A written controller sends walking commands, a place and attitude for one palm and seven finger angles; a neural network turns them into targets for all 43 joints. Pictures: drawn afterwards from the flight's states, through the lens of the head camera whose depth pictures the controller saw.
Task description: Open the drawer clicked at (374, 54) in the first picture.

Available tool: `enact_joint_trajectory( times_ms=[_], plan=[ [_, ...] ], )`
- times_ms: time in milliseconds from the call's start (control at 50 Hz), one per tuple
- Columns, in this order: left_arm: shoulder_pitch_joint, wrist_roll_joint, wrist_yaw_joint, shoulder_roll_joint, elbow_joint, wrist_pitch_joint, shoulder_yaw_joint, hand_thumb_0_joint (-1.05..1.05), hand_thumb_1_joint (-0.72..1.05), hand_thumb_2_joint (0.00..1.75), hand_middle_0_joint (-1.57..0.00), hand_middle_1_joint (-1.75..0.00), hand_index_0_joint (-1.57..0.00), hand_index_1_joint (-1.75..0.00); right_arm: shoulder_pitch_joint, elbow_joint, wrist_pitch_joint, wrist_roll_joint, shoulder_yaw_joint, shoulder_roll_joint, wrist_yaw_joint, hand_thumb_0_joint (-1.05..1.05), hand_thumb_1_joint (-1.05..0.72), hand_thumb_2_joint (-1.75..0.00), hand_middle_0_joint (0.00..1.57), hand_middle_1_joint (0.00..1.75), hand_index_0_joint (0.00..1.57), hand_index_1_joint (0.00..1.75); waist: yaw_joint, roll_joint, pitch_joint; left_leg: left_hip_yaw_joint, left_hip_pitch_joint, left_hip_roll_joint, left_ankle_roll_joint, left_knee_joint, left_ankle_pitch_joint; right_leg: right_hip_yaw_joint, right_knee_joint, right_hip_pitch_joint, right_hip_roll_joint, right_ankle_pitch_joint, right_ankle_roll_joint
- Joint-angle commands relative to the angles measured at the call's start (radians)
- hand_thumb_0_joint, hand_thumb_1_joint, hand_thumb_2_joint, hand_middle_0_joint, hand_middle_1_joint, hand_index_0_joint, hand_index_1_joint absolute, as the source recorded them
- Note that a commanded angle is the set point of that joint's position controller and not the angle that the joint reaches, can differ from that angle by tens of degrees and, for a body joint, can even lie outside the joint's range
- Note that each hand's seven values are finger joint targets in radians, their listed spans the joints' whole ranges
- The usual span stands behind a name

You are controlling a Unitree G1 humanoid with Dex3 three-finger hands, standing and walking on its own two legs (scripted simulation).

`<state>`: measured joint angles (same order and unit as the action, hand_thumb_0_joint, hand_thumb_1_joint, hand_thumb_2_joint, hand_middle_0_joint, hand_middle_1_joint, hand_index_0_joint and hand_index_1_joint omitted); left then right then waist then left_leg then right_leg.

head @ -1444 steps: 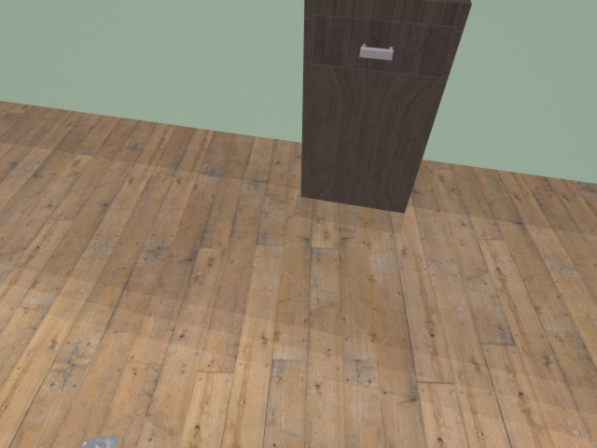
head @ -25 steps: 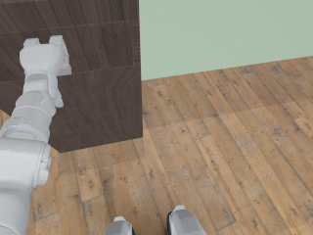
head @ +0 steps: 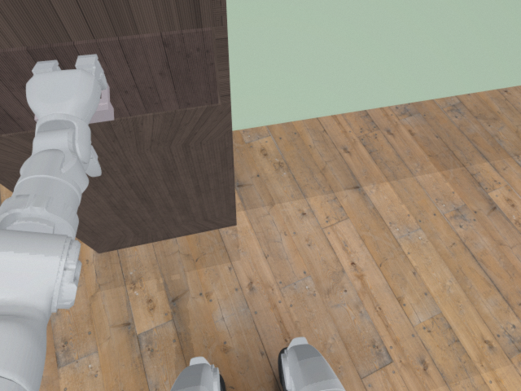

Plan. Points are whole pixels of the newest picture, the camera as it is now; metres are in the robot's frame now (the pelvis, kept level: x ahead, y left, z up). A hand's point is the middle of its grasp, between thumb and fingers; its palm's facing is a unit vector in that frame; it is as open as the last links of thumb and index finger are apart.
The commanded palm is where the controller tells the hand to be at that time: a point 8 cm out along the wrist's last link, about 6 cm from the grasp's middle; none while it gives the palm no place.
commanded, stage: lift the fingers back up to retry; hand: left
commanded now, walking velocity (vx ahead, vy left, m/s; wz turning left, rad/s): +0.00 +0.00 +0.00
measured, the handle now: (76, 103) +0.58 +0.25 +0.04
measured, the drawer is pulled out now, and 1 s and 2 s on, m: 0.00 0.00 0.00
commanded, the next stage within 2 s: re-aim the fingers above the handle in 0.76 s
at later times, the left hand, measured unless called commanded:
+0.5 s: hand (58, 106) +0.53 +0.25 +0.08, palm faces -0.01 +0.00 -1.00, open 13.7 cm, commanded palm +0.51 +0.24 +0.15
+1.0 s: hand (67, 97) +0.53 +0.23 +0.10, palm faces -0.01 +0.01 -1.00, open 13.8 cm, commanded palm +0.52 +0.23 +0.16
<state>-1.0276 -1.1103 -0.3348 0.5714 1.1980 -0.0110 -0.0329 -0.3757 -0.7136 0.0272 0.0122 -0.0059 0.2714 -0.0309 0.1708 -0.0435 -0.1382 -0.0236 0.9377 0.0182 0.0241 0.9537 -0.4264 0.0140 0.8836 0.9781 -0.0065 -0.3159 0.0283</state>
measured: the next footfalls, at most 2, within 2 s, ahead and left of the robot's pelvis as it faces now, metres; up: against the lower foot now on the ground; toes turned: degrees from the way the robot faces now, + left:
none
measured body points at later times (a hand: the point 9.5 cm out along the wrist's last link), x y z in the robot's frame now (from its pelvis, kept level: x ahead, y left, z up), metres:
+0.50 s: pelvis +0.04 +0.00 +0.03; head +0.14 +0.00 +0.47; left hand +0.53 +0.24 +0.14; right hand +0.04 -0.27 -0.10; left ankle +0.00 +0.10 -0.68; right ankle +0.05 -0.14 -0.68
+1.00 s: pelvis +0.05 -0.01 +0.04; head +0.14 -0.01 +0.48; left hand +0.53 +0.23 +0.15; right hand +0.08 -0.27 -0.10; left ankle +0.00 +0.10 -0.68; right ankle +0.05 -0.14 -0.68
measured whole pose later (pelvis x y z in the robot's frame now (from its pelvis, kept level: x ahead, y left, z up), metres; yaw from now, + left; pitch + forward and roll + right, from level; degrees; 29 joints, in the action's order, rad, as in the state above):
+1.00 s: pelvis +0.05 -0.01 +0.04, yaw +1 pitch +17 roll -1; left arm -0.87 -1.10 -0.27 0.49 1.04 0.00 -0.03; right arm -0.33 -0.72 0.06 0.01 -0.04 0.26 -0.02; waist 0.09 -0.05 -0.12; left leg -0.01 0.61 0.02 0.01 0.71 -0.39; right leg 0.00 0.66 0.66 -0.01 -0.30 0.02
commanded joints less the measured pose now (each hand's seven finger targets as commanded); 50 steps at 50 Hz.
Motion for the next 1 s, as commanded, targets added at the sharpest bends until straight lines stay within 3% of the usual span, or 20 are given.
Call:
enact_joint_trajectory(
  times_ms=[0, 100, 120, 140, 200, 240, 300, 320, 380, 420, 480, 560, 600, 640, 720, 740, 760, 780, 840, 980],
  plan=[
    [-0.361, -0.004, -0.015, 0.23, -0.142, -0.03, 0.044, 0.0, -0.5, 0.3, -0.3, -1.2, -0.3, -1.2, -0.16, 0.038, -0.016, 0.002, -0.074, 0.175, -0.008, 0.0, -0.9, -0.9, 0.2, 0.3, 0.2, 0.3, 0.0, -0.031, -0.429, 0.018, -0.252, -0.021, 0.013, -0.136, 0.216, -0.047, -0.103, -0.274, 0.054, 0.11, -0.045],
    [-0.394, 0.01, -0.017, 0.261, -0.197, -0.049, 0.064, 0.0, -0.5, 0.3, -0.3, -1.2, -0.3, -1.2, -0.153, 0.031, -0.005, 0.0, -0.074, 0.17, -0.008, 0.0, -0.9, -0.9, 0.2, 0.3, 0.2, 0.3, -0.008, -0.048, -0.482, 0.02, -0.322, -0.024, 0.01, -0.164, 0.28, -0.044, -0.134, -0.357, 0.055, 0.172, -0.042],
    [-0.399, 0.009, -0.018, 0.236, -0.191, -0.049, 0.039, 0.0, -0.5, 0.3, -0.3, -1.2, -0.3, -1.2, -0.153, 0.029, -0.008, -0.001, -0.072, 0.163, -0.01, 0.0, -0.9, -0.9, 0.2, 0.3, 0.2, 0.3, -0.002, -0.052, -0.455, 0.02, -0.327, -0.023, 0.012, -0.173, 0.278, -0.047, -0.148, -0.355, 0.055, 0.167, -0.04],
    [-0.402, 0.015, -0.017, 0.26, -0.198, -0.05, 0.063, 0.0, -0.5, 0.3, -0.3, -1.2, -0.3, -1.2, -0.154, 0.023, -0.006, -0.002, -0.073, 0.169, -0.008, 0.0, -0.9, -0.9, 0.2, 0.3, 0.2, 0.3, -0.004, -0.044, -0.443, 0.02, -0.334, -0.022, 0.012, -0.179, 0.28, -0.044, -0.156, -0.364, 0.057, 0.176, -0.04],
    [-0.414, 0.019, -0.011, 0.312, -0.255, -0.029, 0.101, 0.0, -0.5, 0.3, -0.3, -1.2, -0.3, -1.2, -0.143, 0.026, -0.003, 0.001, -0.072, 0.168, -0.013, 0.0, -0.9, -0.9, 0.2, 0.3, 0.2, 0.3, -0.02, -0.055, -0.472, 0.015, -0.365, -0.025, 0.013, -0.192, 0.328, -0.04, -0.167, -0.423, 0.054, 0.227, -0.04],
    [-0.368, 0.018, -0.006, 0.292, -0.253, -0.019, 0.093, 0.0, -0.5, 0.3, -0.3, -1.2, -0.3, -1.2, -0.14, 0.03, -0.003, -0.001, -0.073, 0.162, -0.014, 0.0, -0.9, -0.9, 0.2, 0.3, 0.2, 0.3, -0.026, -0.046, -0.461, 0.012, -0.371, -0.028, 0.014, -0.2, 0.345, -0.039, -0.177, -0.446, 0.055, 0.252, -0.039],
    [-0.368, 0.021, -0.004, 0.317, -0.317, 0.011, 0.121, 0.0, -0.5, 0.3, -0.3, -1.2, -0.3, -1.2, -0.134, 0.029, -0.002, 0.001, -0.08, 0.163, -0.012, 0.0, -0.9, -0.9, 0.2, 0.3, 0.2, 0.3, -0.045, -0.065, -0.487, 0.011, -0.426, -0.025, 0.01, -0.21, 0.419, -0.04, -0.182, -0.483, 0.056, 0.306, -0.044],
    [-0.347, 0.017, -0.003, 0.281, -0.316, 0.015, 0.097, 0.0, -0.5, 0.3, -0.3, -1.2, -0.3, -1.2, -0.138, 0.03, -0.002, 0.001, -0.082, 0.156, -0.012, 0.0, -0.9, -0.9, 0.2, 0.3, 0.2, 0.3, -0.041, -0.073, -0.478, 0.012, -0.442, -0.026, 0.009, -0.211, 0.452, -0.044, -0.186, -0.478, 0.057, 0.325, -0.043],
    [-0.321, 0.028, -0.007, 0.273, -0.357, 0.021, 0.111, 0.0, -0.5, 0.3, -0.3, -1.2, -0.3, -1.2, -0.135, 0.025, 0.0, 0.0, -0.09, 0.158, -0.005, 0.0, -0.9, -0.9, 0.2, 0.3, 0.2, 0.3, -0.051, -0.067, -0.482, 0.016, -0.492, -0.022, 0.003, -0.221, 0.518, -0.052, -0.194, -0.496, 0.062, 0.359, -0.044],
    [-0.336, 0.029, -0.004, 0.224, -0.364, 0.015, 0.069, 0.0, -0.5, 0.3, -0.3, -1.2, -0.3, -1.2, -0.129, 0.023, 0.002, -0.001, -0.094, 0.153, -0.002, 0.0, -0.9, -0.9, 0.2, 0.3, 0.2, 0.3, -0.04, -0.076, -0.458, 0.014, -0.511, -0.022, 0.003, -0.23, 0.541, -0.056, -0.208, -0.495, 0.062, 0.372, -0.044],
    [-0.324, 0.038, 0.011, 0.203, -0.355, -0.008, 0.056, 0.0, -0.5, 0.3, -0.3, -1.2, -0.3, -1.2, -0.123, 0.019, 0.006, -0.009, -0.097, 0.155, 0.001, 0.0, -0.9, -0.9, 0.2, 0.3, 0.2, 0.3, -0.041, -0.057, -0.428, 0.02, -0.543, -0.02, 0.0, -0.252, 0.554, -0.06, -0.229, -0.502, 0.065, 0.365, -0.045],
    [-0.352, 0.048, 0.043, 0.133, -0.429, -0.008, 0.006, 0.0, -0.5, 0.3, -0.3, -1.2, -0.3, -1.2, -0.117, 0.025, 0.005, -0.01, -0.103, 0.146, 0.003, 0.0, -0.9, -0.9, 0.2, 0.3, 0.2, 0.3, -0.044, -0.104, -0.442, 0.034, -0.657, -0.01, -0.011, -0.259, 0.699, -0.071, -0.245, -0.49, 0.067, 0.389, -0.047],
    [-0.316, 0.047, 0.062, 0.132, -0.36, -0.018, 0.009, 0.0, -0.5, 0.3, -0.3, -1.2, -0.3, -1.2, -0.116, 0.019, 0.015, -0.011, -0.1, 0.149, 0.004, 0.0, -0.9, -0.9, 0.2, 0.3, 0.2, 0.3, -0.039, -0.039, -0.387, 0.028, -0.616, -0.013, -0.008, -0.269, 0.656, -0.069, -0.257, -0.506, 0.068, 0.386, -0.047],
    [-0.305, 0.041, 0.072, 0.111, -0.323, -0.024, -0.012, 0.0, -0.5, 0.3, -0.3, -1.2, -0.3, -1.2, -0.104, 0.022, 0.019, -0.014, -0.096, 0.149, 0.003, 0.0, -0.9, -0.9, 0.2, 0.3, 0.2, 0.3, -0.037, -0.018, -0.316, 0.021, -0.568, -0.016, -0.005, -0.291, 0.578, -0.07, -0.265, -0.495, 0.064, 0.363, -0.049],
    [-0.277, 0.028, 0.076, 0.143, -0.348, 0.0, 0.023, 0.0, -0.5, 0.3, -0.3, -1.2, -0.3, -1.2, -0.093, 0.045, 0.02, -0.007, -0.094, 0.142, 0.002, 0.0, -0.9, -0.9, 0.2, 0.3, 0.2, 0.3, -0.065, -0.031, -0.376, 0.012, -0.574, -0.023, 0.001, -0.288, 0.609, -0.057, -0.252, -0.548, 0.059, 0.402, -0.052],
    [-0.29, 0.03, 0.074, 0.118, -0.355, 0.003, 0.003, 0.0, -0.5, 0.3, -0.3, -1.2, -0.3, -1.2, -0.09, 0.048, 0.021, -0.007, -0.092, 0.141, 0.005, 0.0, -0.9, -0.9, 0.2, 0.3, 0.2, 0.3, -0.058, -0.03, -0.359, 0.011, -0.569, -0.023, -0.001, -0.288, 0.599, -0.061, -0.253, -0.537, 0.061, 0.4, -0.051],
    [-0.293, 0.026, 0.067, 0.137, -0.349, 0.006, 0.022, 0.0, -0.5, 0.3, -0.3, -1.2, -0.3, -1.2, -0.088, 0.047, 0.019, -0.006, -0.094, 0.143, 0.005, 0.0, -0.9, -0.9, 0.2, 0.3, 0.2, 0.3, -0.056, -0.006, -0.353, 0.009, -0.555, -0.022, 0.001, -0.287, 0.578, -0.058, -0.252, -0.542, 0.06, 0.396, -0.049],
    [-0.277, 0.02, 0.059, 0.194, -0.347, 0.007, 0.07, 0.0, -0.5, 0.3, -0.3, -1.2, -0.3, -1.2, -0.086, 0.049, 0.022, -0.005, -0.093, 0.146, 0.003, 0.0, -0.9, -0.9, 0.2, 0.3, 0.2, 0.3, -0.072, -0.002, -0.367, 0.006, -0.539, -0.025, 0.001, -0.287, 0.573, -0.053, -0.246, -0.564, 0.058, 0.408, -0.051],
    [-0.314, 0.016, 0.035, 0.187, -0.37, 0.007, 0.061, 0.0, -0.5, 0.3, -0.3, -1.2, -0.3, -1.2, -0.084, 0.053, 0.017, -0.004, -0.093, 0.142, 0.005, 0.0, -0.9, -0.9, 0.2, 0.3, 0.2, 0.3, -0.066, -0.029, -0.392, 0.0, -0.539, -0.027, 0.001, -0.284, 0.576, -0.05, -0.241, -0.571, 0.057, 0.424, -0.049],
    [-0.345, 0.002, 0.015, 0.226, -0.33, -0.025, 0.079, 0.0, -0.5, 0.3, -0.3, -1.2, -0.3, -1.2, -0.088, 0.041, 0.011, -0.004, -0.093, 0.144, 0.0, 0.0, -0.9, -0.9, 0.2, 0.3, 0.2, 0.3, -0.055, -0.009, -0.419, -0.011, -0.514, -0.033, 0.006, -0.281, 0.533, -0.04, -0.241, -0.595, 0.054, 0.432, -0.043]
  ],
)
